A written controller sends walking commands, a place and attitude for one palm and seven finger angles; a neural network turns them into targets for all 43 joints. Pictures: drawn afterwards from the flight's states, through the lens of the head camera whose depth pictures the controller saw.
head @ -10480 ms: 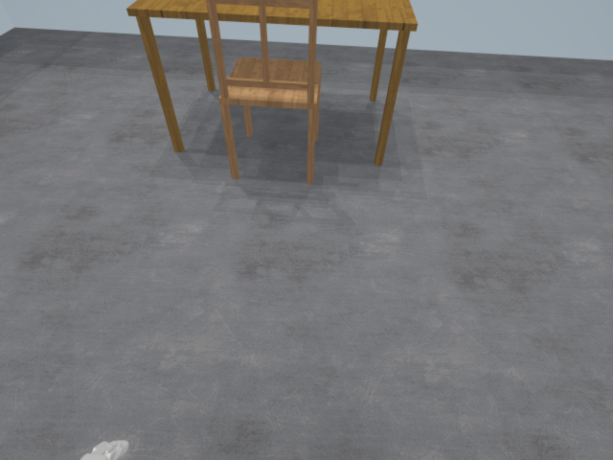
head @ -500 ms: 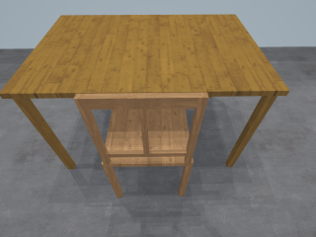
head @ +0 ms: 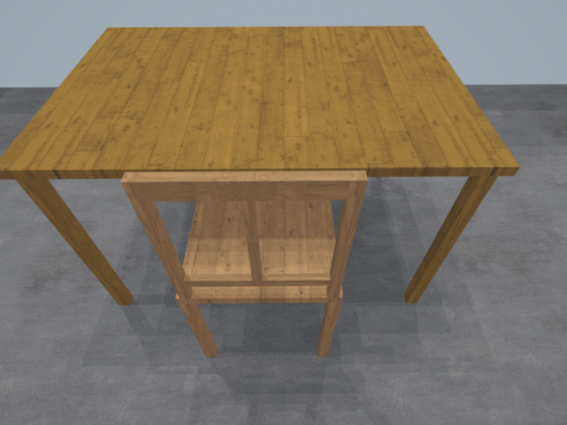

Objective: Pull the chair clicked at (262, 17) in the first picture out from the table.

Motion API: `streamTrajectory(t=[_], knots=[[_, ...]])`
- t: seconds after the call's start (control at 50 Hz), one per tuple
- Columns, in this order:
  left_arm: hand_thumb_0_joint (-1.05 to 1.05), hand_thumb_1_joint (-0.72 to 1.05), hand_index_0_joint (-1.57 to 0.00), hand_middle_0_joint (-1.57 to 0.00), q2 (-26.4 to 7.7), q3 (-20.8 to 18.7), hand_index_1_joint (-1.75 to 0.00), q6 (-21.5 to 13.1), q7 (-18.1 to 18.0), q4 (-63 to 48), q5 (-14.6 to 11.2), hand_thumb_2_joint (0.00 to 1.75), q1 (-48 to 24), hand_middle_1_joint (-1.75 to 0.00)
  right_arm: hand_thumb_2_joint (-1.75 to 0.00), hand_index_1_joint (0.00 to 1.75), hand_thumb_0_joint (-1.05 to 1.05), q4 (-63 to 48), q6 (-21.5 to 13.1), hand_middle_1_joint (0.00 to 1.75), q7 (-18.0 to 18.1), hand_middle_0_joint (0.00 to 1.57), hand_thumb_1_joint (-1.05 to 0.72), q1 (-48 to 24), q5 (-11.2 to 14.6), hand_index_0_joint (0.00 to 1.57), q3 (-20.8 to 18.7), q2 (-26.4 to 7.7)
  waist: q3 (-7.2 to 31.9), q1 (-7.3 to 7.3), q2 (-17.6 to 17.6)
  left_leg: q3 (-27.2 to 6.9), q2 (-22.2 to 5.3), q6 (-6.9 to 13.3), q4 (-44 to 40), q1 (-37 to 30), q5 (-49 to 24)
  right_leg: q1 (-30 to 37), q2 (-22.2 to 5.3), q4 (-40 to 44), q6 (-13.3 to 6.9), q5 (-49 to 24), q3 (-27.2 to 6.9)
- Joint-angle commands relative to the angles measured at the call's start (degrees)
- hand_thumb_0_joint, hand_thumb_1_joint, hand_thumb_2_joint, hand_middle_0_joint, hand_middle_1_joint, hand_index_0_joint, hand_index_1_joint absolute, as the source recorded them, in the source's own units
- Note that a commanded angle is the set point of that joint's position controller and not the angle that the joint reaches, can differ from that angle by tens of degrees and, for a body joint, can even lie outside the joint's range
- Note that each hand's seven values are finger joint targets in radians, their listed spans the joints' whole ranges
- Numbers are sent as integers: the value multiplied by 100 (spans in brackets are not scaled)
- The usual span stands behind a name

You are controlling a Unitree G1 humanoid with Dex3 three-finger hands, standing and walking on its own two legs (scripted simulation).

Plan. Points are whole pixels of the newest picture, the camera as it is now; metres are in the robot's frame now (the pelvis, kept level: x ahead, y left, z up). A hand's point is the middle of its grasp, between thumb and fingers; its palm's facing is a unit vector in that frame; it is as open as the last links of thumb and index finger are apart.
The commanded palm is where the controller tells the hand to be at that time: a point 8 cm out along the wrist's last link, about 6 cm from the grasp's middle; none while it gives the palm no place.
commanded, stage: look again from close up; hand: left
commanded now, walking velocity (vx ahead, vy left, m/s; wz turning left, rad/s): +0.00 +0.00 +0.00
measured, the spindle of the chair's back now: (253, 242) +0.47 +0.10 -0.10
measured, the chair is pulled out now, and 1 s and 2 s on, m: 0.00 0.00 0.00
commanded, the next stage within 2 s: shuffle to correct the standing spot in 0.12 s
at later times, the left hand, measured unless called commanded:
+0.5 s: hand out of the picture -0.02 +0.16 -0.18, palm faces +0.06 -0.98 -0.17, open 7.3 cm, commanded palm none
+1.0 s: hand out of the picture +0.03 +0.13 -0.20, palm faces +0.03 -0.99 -0.17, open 7.4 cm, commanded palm none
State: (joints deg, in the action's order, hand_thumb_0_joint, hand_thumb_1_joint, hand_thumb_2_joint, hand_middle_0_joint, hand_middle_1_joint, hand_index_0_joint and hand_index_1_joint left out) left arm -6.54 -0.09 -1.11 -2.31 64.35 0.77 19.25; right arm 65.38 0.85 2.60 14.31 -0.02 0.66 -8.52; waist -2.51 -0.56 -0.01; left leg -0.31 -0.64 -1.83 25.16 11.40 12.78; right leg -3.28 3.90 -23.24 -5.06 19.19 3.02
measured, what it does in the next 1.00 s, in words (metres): steps on the spot: left foot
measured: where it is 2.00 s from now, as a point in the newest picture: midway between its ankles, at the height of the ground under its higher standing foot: outside the picture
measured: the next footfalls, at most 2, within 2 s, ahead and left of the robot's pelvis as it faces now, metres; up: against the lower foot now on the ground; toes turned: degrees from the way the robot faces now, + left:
left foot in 0.90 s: +0.08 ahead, +0.05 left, +0.00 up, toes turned +8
right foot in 1.28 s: +0.13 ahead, -0.28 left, +0.00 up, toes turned -1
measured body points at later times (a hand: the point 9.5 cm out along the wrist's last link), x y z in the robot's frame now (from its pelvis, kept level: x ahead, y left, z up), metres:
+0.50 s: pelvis +0.01 +0.00 +0.00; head +0.03 +0.00 +0.44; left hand -0.02 +0.21 -0.16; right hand +0.00 -0.21 -0.17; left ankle +0.01 +0.14 -0.74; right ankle -0.07 -0.05 -0.74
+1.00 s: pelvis +0.04 -0.05 -0.01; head +0.07 -0.03 +0.44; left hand +0.03 +0.18 -0.18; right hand +0.06 -0.29 -0.15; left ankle +0.04 +0.04 -0.74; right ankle -0.04 -0.14 -0.65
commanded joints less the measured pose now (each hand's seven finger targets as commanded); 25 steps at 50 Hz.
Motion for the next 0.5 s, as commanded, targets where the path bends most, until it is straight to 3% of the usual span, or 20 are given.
streamTrajectory(t=[0.0, 0.12, 0.18, 0.3, 0.36, 0.42, 0.48], knots=[[0, 90, -20, -20, -605, -144, -30, -9, -62, -55, -26, 90, 629, -30, -90, 30, 0, -141, -54, 30, 37, 20, -90, 310, -17, 20, -58, -362, -241, -28, 152, -245, -328, 188, -93, -250, -1161, -543, -1038, 472, 543, -2576, -761], [0, 90, -20, -20, -571, -123, -30, -5, -47, -42, -29, 90, 605, -30, -90, 30, 0, -164, -73, 30, 38, 20, -90, 319, -28, 20, -57, -392, -225, -10, 87, -313, -355, 211, -131, -352, -1244, -615, -999, 506, 501, -2226, -779], [0, 90, -20, -20, -570, -128, -30, -14, -46, -44, -26, 90, 592, -30, -90, 30, 0, -159, -95, 30, 42, 20, -90, 362, -37, 20, -53, -408, -120, -2, 105, -325, -379, 225, -110, -410, -1460, -533, -992, 437, 467, -2415, -743], [0, 90, -20, -20, -523, -111, -30, 36, 1, -27, -21, 90, 599, -30, -90, 30, 0, -78, -121, 30, 57, 20, -90, 460, -45, 20, -78, -425, -236, 45, 234, -503, -450, 315, -166, -294, -1412, -595, -824, 461, 477, -1443, -462], [0, 90, -20, -20, -514, -147, -30, 116, 26, -96, 11, 90, 625, -30, -90, 30, 0, -52, -112, 30, 85, 20, -90, 588, -81, 20, -152, -536, -156, 74, 37, -636, -540, 396, -52, -244, -1578, -636, -754, 173, 411, -1253, -302], [0, 90, -20, -20, -487, -168, -30, 187, 58, -178, 31, 90, 676, -30, -90, 30, 0, -54, -74, 30, 118, 20, -90, 627, -90, 20, -212, -582, -282, 71, -132, -915, -725, 536, -184, -60, -1102, -834, -644, 81, 414, -654, -265], [0, 90, -20, -20, -494, -211, -30, 231, 88, -267, 56, 90, 736, -30, -90, 30, 0, -107, -50, 30, 156, 20, -90, 699, -106, 20, -275, -653, -199, 74, -295, -1116, -899, 656, -153, 31, -1003, -927, -585, -124, 426, -586, -244]])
